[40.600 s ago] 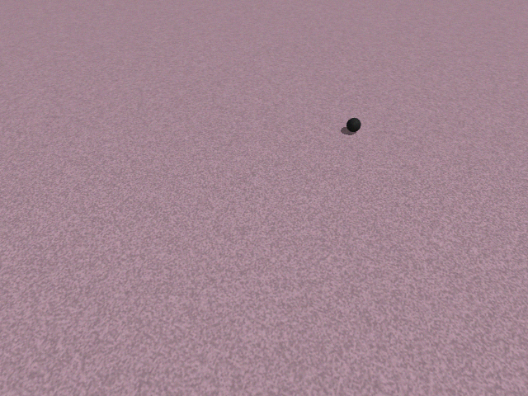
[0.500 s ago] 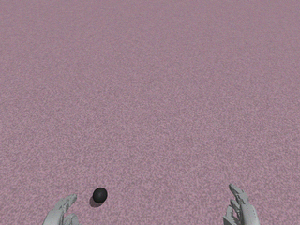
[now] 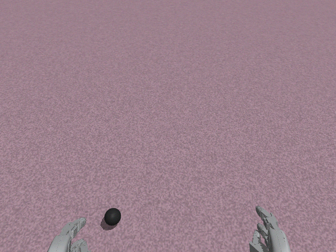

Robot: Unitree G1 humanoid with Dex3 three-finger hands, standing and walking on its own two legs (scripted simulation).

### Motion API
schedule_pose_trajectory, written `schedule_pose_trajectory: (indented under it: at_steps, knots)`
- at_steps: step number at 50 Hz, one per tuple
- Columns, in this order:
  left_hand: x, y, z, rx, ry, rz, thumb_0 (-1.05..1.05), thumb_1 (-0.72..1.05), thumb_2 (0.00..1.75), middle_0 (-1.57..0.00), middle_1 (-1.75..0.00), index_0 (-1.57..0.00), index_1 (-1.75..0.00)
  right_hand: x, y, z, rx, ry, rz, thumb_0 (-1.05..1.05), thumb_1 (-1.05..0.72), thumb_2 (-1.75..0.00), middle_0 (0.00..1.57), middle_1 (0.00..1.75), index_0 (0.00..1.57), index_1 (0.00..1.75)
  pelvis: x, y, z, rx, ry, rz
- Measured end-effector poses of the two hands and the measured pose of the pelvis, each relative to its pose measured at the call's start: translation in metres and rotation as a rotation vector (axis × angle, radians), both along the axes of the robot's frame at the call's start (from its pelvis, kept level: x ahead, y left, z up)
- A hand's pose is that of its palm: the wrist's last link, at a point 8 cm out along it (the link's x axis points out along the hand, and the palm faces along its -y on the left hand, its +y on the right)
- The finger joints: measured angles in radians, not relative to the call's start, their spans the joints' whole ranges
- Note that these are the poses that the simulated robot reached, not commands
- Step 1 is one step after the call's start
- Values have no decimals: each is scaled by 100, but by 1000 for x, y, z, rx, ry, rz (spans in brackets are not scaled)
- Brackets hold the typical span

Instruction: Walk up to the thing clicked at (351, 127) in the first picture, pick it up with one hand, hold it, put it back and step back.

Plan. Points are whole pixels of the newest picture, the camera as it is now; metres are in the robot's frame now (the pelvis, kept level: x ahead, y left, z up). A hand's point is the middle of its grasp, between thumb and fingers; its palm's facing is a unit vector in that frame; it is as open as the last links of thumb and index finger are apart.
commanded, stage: home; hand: left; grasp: from above
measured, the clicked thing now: (112, 216) +0.45 +0.28 -0.67
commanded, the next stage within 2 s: stand in 0.58 s
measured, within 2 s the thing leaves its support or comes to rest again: neither
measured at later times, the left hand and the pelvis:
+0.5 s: hand out of the picture +0.16 +0.18 -0.04, palm faces +0.04 -0.98 -0.20, open 7.4 cm; pelvis +0.00 +0.00 +0.00, yaw +0 degrees
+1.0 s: hand out of the picture +0.10 +0.24 -0.10, palm faces +0.04 -0.94 -0.34, open 7.4 cm; pelvis -0.01 +0.00 +0.03, yaw +0 degrees
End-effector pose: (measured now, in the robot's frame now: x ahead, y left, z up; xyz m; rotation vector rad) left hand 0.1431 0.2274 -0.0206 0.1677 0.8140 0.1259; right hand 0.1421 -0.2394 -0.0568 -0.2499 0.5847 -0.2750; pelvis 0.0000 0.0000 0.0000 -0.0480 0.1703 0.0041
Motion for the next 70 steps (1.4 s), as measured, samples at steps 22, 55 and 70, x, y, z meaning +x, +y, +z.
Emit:
schedule_pose_trajectory:
  at_steps: [22, 55, 70]
  knots:
    - [1, -2, 0, 1, 0, -4, 1, 90, 89, -20, -30, -20, -30, 3, -5, 2, -8, -8, -6, 2, -90, -90, 21, 30, 20, 30, 1, -2, 0, 1, 2, -1]
    - [-80, 61, -50, 128, 306, 84, 1, 90, 89, -20, -30, -20, -30, -65, -28, -14, 22, 552, 20, 1, -91, -90, 21, 30, 20, 30, -6, 9, 44, 42, -205, 6]
    - [-122, 67, -45, 111, 452, 121, 0, 90, 89, -20, -30, -20, -30, -82, -14, -10, 65, 633, 2, 1, -91, -90, 21, 30, 20, 30, -9, 16, 62, 46, -242, 14]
